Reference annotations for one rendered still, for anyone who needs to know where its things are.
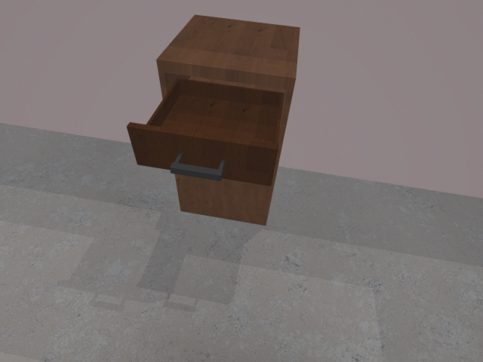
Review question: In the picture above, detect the cabinet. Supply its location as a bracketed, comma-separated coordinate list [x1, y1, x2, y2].
[156, 15, 300, 225]

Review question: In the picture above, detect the handle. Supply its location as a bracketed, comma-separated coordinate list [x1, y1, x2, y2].
[170, 153, 225, 181]

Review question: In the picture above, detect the drawer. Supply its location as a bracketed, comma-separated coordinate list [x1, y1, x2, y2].
[127, 78, 285, 186]

